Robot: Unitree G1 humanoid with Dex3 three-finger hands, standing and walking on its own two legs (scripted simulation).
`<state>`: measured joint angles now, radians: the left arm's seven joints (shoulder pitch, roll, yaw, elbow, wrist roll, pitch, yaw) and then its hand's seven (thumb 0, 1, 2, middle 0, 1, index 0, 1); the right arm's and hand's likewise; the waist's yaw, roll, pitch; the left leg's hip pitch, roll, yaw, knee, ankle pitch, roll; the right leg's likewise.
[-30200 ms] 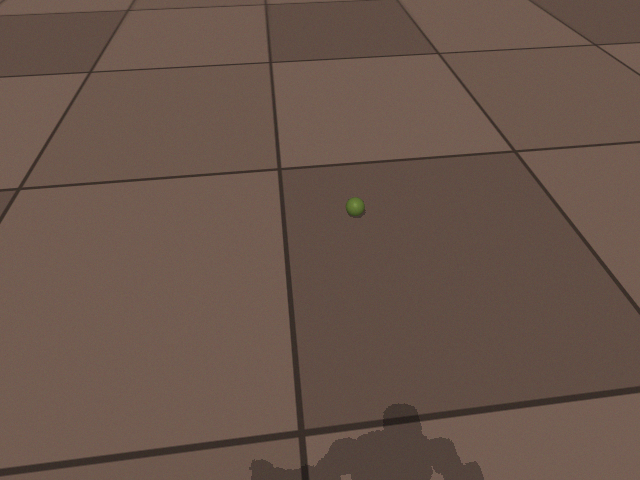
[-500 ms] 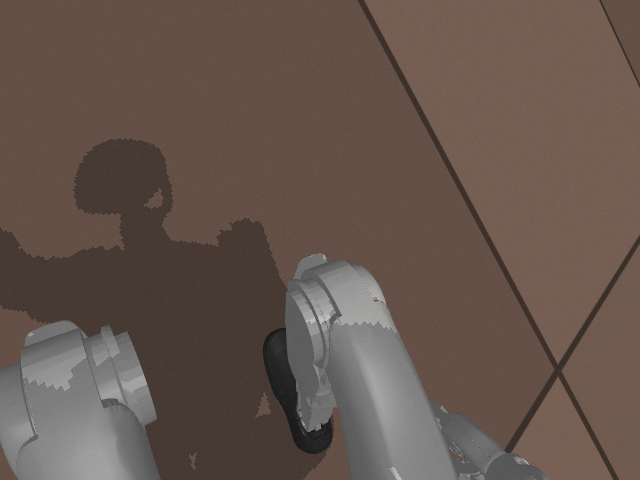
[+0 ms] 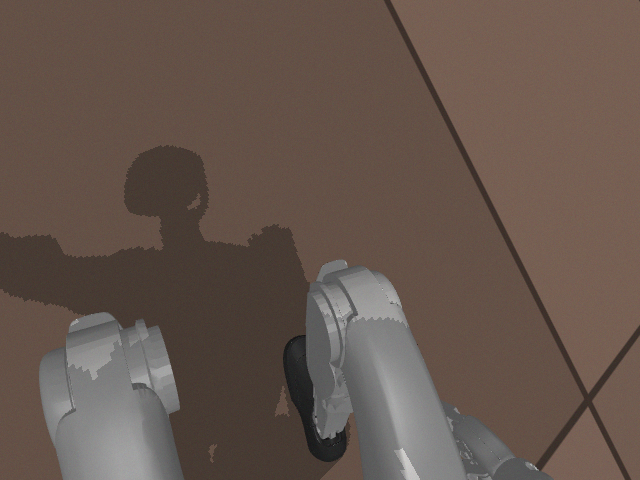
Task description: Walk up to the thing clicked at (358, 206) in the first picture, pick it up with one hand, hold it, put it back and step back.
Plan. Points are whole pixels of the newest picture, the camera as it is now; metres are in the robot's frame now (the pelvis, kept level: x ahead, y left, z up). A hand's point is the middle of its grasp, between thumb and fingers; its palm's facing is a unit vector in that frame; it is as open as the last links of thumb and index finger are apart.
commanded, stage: settle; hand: left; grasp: from above
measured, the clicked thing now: out of the picture +0.43 +0.41 -0.23
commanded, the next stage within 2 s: lift in 0.46 s
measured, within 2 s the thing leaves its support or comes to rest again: neither
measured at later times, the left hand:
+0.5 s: hand out of the picture +0.41 +0.40 -0.12, palm faces -0.44 -0.11 -0.89, open 10.4 cm
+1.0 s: hand out of the picture +0.38 +0.39 -0.04, palm faces -0.45 -0.14 -0.88, open 10.4 cm
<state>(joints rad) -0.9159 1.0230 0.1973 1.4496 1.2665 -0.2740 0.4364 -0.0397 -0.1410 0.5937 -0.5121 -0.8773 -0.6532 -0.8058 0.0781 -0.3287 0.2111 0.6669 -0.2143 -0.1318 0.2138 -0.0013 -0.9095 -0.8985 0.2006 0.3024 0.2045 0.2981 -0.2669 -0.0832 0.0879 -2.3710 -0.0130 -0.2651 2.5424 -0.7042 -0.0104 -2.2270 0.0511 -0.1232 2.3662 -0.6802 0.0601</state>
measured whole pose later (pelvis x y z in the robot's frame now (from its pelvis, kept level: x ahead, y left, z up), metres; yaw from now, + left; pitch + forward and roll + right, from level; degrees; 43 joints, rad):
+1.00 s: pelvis -0.01 +0.00 +0.08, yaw +7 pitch +35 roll -10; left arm -0.77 0.81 0.13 1.07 1.13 -0.23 0.08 -0.03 -0.16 0.62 -0.53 -0.86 -0.67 -0.80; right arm 0.18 -0.28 0.03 0.65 -0.07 0.06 0.11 0.00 -0.93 -0.91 0.20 0.30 0.21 0.30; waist -0.17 0.03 -0.10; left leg -2.21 -0.01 -0.14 2.24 -0.64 0.01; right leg -2.10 0.00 -0.04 2.14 -0.65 0.06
